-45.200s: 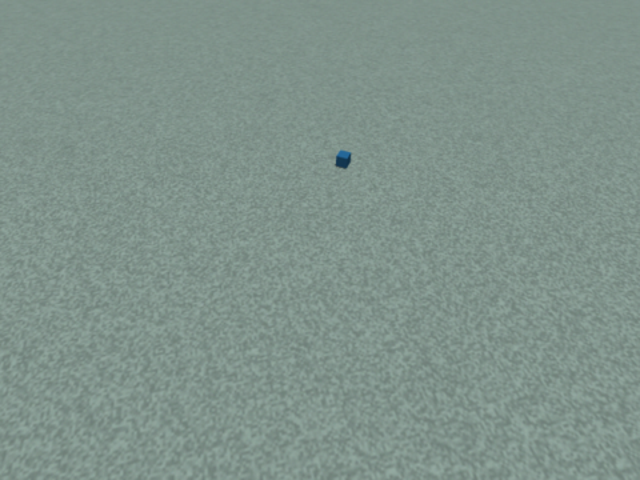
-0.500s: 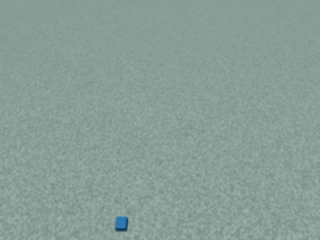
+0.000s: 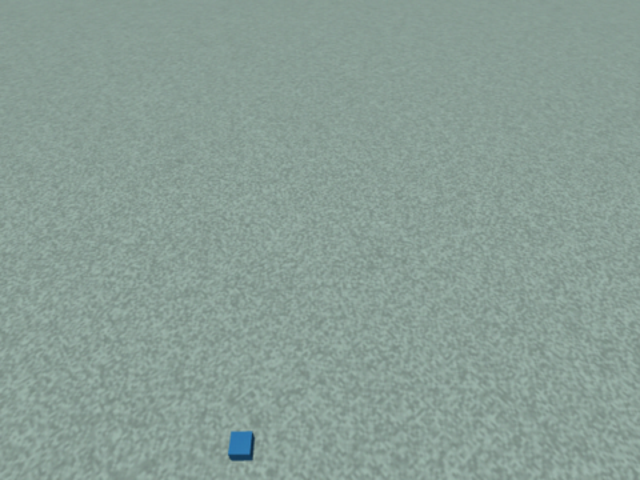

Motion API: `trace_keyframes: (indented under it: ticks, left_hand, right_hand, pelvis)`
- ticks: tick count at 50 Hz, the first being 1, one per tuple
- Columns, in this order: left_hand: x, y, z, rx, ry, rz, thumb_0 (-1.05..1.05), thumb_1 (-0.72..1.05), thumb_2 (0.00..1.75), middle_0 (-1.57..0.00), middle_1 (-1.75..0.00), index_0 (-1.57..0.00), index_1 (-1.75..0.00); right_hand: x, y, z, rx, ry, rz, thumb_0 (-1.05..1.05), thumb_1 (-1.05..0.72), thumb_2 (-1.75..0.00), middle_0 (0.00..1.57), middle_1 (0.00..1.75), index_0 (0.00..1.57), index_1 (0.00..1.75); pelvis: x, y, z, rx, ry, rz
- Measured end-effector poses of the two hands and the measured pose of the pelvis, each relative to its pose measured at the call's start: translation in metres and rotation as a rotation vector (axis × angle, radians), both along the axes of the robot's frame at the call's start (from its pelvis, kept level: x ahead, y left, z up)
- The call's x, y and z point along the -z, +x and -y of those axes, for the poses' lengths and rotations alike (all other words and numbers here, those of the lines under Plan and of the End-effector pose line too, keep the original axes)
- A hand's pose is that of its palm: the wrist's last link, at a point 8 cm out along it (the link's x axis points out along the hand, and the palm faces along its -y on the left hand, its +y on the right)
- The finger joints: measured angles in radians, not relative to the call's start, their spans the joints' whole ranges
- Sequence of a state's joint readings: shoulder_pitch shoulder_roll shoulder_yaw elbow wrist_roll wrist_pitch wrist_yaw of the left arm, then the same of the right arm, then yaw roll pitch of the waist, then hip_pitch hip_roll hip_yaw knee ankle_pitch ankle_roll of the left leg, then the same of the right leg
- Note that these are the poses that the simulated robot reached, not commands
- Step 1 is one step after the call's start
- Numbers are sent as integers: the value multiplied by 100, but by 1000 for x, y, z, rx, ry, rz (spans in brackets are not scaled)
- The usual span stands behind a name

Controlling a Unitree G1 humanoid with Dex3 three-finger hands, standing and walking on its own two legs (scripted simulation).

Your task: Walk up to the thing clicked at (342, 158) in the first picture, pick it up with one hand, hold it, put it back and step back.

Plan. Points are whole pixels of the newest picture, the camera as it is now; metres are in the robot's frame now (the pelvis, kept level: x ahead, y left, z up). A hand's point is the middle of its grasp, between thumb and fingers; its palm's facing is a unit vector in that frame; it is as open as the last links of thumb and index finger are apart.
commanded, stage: stand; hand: left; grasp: from above
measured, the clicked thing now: (241, 446) +0.40 +0.23 -0.75
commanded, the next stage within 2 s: step back in 0.26 s
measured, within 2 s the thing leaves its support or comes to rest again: neither
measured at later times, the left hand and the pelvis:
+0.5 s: hand out of the picture +0.05 +0.26 -0.16, palm faces +0.00 -0.92 -0.40, open 7.4 cm; pelvis -0.04 -0.01 -0.02, yaw +0 degrees
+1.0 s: hand out of the picture +0.01 +0.28 -0.18, palm faces -0.09 -0.94 -0.34, open 7.4 cm; pelvis -0.12 +0.04 -0.01, yaw -3 degrees
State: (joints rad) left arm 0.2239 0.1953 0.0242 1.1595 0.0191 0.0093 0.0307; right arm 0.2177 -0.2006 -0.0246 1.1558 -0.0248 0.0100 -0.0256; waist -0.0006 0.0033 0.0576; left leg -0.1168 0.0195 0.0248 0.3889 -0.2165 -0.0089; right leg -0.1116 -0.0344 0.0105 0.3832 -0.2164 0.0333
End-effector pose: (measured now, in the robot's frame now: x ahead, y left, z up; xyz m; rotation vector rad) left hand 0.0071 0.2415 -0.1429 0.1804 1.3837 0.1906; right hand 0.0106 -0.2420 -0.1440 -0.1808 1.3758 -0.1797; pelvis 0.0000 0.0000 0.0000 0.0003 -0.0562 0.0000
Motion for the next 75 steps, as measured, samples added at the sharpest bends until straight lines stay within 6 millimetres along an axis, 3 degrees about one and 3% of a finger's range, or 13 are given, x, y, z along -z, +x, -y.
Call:
trace_keyframes:
  ticks: [14, 27, 31, 36, 41, 46, 56, 60, 66, 71, 75]
  left_hand:
    - [-5, 13, -16, 18, 31, 51, 0, 91, 90, -20, -30, -20, -30]
    - [-22, 44, -70, 97, 191, 171, 0, 91, 90, -20, -30, -20, -30]
    - [-23, 53, -82, 127, 201, 221, 0, 91, 90, -20, -30, -20, -30]
    - [-8, 64, -96, 129, 159, 305, 0, 91, 90, -20, -30, -20, -30]
    - [-6, 46, -94, 128, 118, 264, 0, 91, 90, -20, -30, -20, -30]
    - [-5, 17, -89, 150, 93, 210, 0, 91, 90, -20, -30, -20, -30]
    - [-10, -30, -80, 190, 140, 186, 1, 91, 90, -20, -30, -20, -30]
    - [-23, -44, -78, 184, 147, 227, 1, 91, 90, -20, -30, -20, -30]
    - [-35, -56, -86, 179, 164, 307, 1, 90, 90, -21, -30, -21, -30]
    - [-23, -72, -102, 174, 146, 363, 1, 90, 90, -21, -30, -21, -30]
    - [-17, -101, -110, 157, 134, 310, 0, 91, 90, -20, -30, -20, -30]
  right_hand:
    - [-5, 10, 15, -11, -28, 44, 0, -91, -90, 20, 30, 20, 30]
    - [-13, 37, 85, -50, -169, 138, 0, -91, -90, 20, 30, 20, 30]
    - [-21, 26, 81, -67, -195, 151, 0, -91, -90, 20, 30, 20, 30]
    - [-22, -9, 61, -109, -233, 101, 0, -91, -90, 20, 30, 20, 30]
    - [-34, -47, 37, -99, -211, 49, 0, -91, -90, 20, 30, 20, 30]
    - [-36, -65, 28, -67, -208, 63, 1, -90, -89, 21, 30, 21, 30]
    - [-8, -83, 40, -19, -159, 162, 0, -90, -89, 21, 30, 21, 30]
    - [-11, -90, 39, -26, -142, 177, 1, -91, -89, 20, 30, 21, 30]
    - [-18, -113, 38, -78, -164, 180, 0, -91, -90, 20, 30, 20, 30]
    - [-19, -143, 31, -112, -209, 170, 0, -91, -90, 20, 30, 20, 30]
    - [-31, -173, 22, -114, -208, 163, 0, -91, -90, 20, 30, 20, 30]
  pelvis:
    - [1, -5, 0, 2, 0, -1]
    - [18, -47, 4, 8, 7, -29]
    - [19, -60, -7, 4, 6, -43]
    - [28, -78, -24, -12, 4, -41]
    - [14, -91, -32, -3, -28, -42]
    - [9, -105, -37, 21, -32, -44]
    - [24, -140, -28, 63, -31, -10]
    - [18, -157, -25, 63, 4, -7]
    - [16, -185, -33, 41, 14, -25]
    - [27, -215, -45, 5, 7, -13]
    - [21, -236, -49, 15, -9, -6]
